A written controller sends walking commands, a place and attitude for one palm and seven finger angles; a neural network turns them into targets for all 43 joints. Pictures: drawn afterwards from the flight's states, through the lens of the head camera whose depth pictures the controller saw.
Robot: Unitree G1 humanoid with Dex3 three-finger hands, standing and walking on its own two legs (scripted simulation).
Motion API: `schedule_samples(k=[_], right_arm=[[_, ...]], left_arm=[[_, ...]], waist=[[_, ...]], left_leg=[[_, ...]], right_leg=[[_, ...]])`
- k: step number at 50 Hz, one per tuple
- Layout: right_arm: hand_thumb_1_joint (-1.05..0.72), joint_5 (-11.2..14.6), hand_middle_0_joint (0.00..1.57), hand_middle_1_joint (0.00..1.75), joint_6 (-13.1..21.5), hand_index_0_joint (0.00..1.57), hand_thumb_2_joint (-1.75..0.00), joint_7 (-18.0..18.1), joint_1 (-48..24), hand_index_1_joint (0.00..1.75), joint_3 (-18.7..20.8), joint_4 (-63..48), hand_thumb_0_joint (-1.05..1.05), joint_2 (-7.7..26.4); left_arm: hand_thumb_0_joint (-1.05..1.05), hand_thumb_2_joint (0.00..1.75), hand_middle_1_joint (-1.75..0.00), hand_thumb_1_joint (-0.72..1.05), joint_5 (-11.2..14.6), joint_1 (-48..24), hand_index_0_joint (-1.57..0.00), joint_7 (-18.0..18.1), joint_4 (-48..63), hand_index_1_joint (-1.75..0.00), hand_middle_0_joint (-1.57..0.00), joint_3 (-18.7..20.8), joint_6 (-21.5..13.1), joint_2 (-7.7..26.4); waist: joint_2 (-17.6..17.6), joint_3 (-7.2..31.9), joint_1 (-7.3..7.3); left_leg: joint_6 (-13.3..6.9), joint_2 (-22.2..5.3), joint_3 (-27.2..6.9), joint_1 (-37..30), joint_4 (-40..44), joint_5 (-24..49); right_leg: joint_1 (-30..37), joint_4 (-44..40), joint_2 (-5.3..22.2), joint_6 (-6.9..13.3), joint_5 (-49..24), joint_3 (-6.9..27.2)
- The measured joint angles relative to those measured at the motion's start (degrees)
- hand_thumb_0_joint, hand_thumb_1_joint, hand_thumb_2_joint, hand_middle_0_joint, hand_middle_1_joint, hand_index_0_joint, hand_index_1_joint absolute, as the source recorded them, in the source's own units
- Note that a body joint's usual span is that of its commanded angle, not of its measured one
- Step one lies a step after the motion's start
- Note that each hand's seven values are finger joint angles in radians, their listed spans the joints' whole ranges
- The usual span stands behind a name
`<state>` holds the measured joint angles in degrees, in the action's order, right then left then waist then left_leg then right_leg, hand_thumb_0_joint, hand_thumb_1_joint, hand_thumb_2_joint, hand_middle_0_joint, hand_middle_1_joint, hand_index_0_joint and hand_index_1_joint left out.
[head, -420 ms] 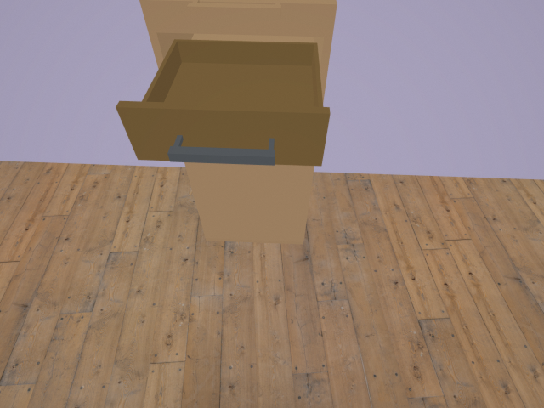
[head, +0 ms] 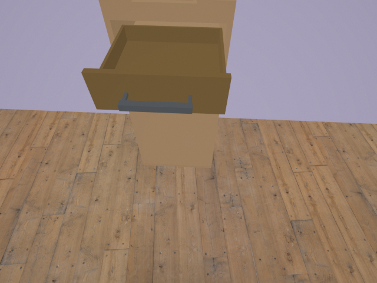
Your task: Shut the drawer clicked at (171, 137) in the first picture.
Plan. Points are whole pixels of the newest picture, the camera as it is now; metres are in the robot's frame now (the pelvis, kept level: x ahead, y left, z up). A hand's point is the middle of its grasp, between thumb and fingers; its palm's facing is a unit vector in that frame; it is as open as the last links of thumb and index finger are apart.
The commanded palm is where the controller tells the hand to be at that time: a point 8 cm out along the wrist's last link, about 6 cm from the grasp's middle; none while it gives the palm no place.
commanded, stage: look at it before walking up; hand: left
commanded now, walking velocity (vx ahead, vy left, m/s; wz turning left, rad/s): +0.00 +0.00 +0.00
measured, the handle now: (156, 102) +0.54 +0.12 +0.06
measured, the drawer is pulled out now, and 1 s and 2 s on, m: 0.30 0.30 0.30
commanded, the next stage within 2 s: take the last steps up to it in 0.42 s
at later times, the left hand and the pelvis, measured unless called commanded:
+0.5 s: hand out of the picture +0.01 +0.18 -0.18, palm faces +0.02 -0.98 -0.20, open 7.4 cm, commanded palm none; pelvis +0.00 +0.00 +0.00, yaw +0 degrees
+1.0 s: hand out of the picture +0.06 +0.14 -0.18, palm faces +0.07 -0.97 -0.24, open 7.4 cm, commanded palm none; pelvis +0.08 -0.05 -0.01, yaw +0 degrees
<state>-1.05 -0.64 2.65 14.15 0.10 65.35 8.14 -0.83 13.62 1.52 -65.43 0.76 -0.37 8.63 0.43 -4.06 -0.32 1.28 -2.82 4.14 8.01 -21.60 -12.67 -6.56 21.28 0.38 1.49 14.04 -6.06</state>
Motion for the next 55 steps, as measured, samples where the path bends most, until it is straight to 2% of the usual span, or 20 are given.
schedule_samples(k=[30,36,41,44,45,47,49,50,52,55], right_arm=[[-0.91,-0.1,0.2,0.3,0.2,0.19,-0.9,0.1,-0.2,0.29,0.0,0.0,0.0,0.2],[-0.91,-0.8,0.2,0.3,-0.1,0.19,-0.9,-0.6,1.6,0.29,0.7,0.0,0.0,-0.2],[-0.9,-1.3,0.2,0.3,0.9,0.2,-0.9,-0.6,4.3,0.29,1.5,-0.4,0.0,-0.6],[-0.9,-1.2,0.2,0.3,1.3,0.2,-0.9,-0.5,6.3,0.29,1.8,-0.1,0.0,-0.1],[-0.9,-0.9,0.2,0.3,1.1,0.2,-0.9,-0.4,7.0,0.29,1.9,0.4,0.0,0.2],[-0.9,-0.5,0.2,0.3,0.0,0.2,-0.9,-0.6,7.1,0.29,1.9,1.5,0.0,0.1],[-0.9,-0.4,0.2,0.3,-0.6,0.2,-0.9,-0.7,5.6,0.29,2.2,1.8,0.0,0.2],[-0.9,-0.3,0.2,0.3,-0.7,0.2,-0.9,-0.8,4.5,0.29,2.3,1.5,0.0,0.3],[-0.9,-0.3,0.2,0.3,-0.7,0.19,-0.9,-1.1,1.9,0.29,2.5,0.2,0.0,0.7],[-0.91,-0.2,0.19,0.3,-0.3,0.19,-0.9,-1.7,-3.0,0.29,2.5,-2.5,0.01,1.1]], left_arm=[[0.0,0.9,-0.29,0.91,0.0,0.0,-0.2,0.0,0.0,-0.3,-0.19,0.0,-0.1,0.2],[0.0,0.9,-0.29,0.91,-0.6,2.0,-0.2,-1.2,0.1,-0.3,-0.19,1.0,0.7,0.6],[0.0,0.9,-0.29,0.91,-0.9,3.1,-0.2,-2.3,0.5,-0.3,-0.19,1.9,1.1,1.5],[0.0,0.9,-0.29,0.91,-0.9,2.5,-0.2,-2.8,1.0,-0.3,-0.19,2.3,0.7,1.3],[0.0,0.9,-0.29,0.91,-0.9,2.3,-0.2,-2.8,1.3,-0.3,-0.19,2.5,0.0,1.0],[0.0,0.9,-0.29,0.91,-0.7,2.7,-0.2,-2.0,2.4,-0.3,-0.19,2.7,-1.7,0.9],[0.0,0.9,-0.29,0.91,-0.5,3.7,-0.2,-0.9,2.9,-0.3,-0.19,2.6,-2.8,0.6],[0.0,0.9,-0.29,0.91,-0.5,4.4,-0.2,-0.6,2.9,-0.3,-0.19,2.5,-3.0,0.3],[0.0,0.9,-0.29,0.91,-0.4,6.0,-0.19,-0.2,2.2,-0.3,-0.19,2.0,-3.2,-0.5],[0.0,0.9,-0.29,0.91,-0.5,8.4,-0.19,-0.2,0.7,-0.3,-0.19,1.2,-3.2,-2.0]], waist=[[-0.2,0.2,-0.02],[-0.8,1.5,-0.05],[-1.9,1.5,-0.47],[-0.2,0.7,-1.13],[0.8,0.7,-1.27],[0.6,0.5,-0.48],[-0.3,-0.3,0.43],[-0.8,-0.7,0.76],[-1.3,-1.2,1.02],[-1.6,-2.1,0.97]], left_leg=[[-0.1,0.1,0.1,-0.3,0.0,-0.4],[-0.2,0.0,0.6,0.2,-3.7,-3.8],[0.3,0.3,1.4,0.5,-6.0,-6.6],[1.3,-0.9,0.3,0.4,-7.8,-8.5],[0.4,-1.7,-0.3,1.4,-10.3,-9.3],[-0.9,-1.3,-1.3,6.0,-22.8,-14.3],[-1.3,-0.7,-1.3,11.0,-34.2,-15.0],[-1.3,-0.6,-0.8,13.1,-37.3,-14.6],[-1.3,-0.9,0.4,16.6,-38.6,-12.9],[-1.3,-1.2,1.8,20.3,-33.7,-8.3]], right_leg=[[0.2,0.0,0.1,-0.2,0.4,0.1],[-1.1,5.1,0.4,0.3,4.2,0.7],[-4.8,12.8,0.9,1.6,8.7,1.5],[-4.7,12.7,0.0,2.1,9.2,0.2],[-3.8,11.9,-0.7,2.4,9.5,-0.8],[-1.9,10.2,-0.9,3.0,10.1,-1.6],[0.4,7.4,-1.1,3.5,9.5,-1.4],[1.6,5.9,-1.2,3.8,9.1,-1.1],[3.7,2.6,-1.6,4.1,8.2,-0.3],[6.6,-1.6,-2.5,4.1,7.2,0.8]])
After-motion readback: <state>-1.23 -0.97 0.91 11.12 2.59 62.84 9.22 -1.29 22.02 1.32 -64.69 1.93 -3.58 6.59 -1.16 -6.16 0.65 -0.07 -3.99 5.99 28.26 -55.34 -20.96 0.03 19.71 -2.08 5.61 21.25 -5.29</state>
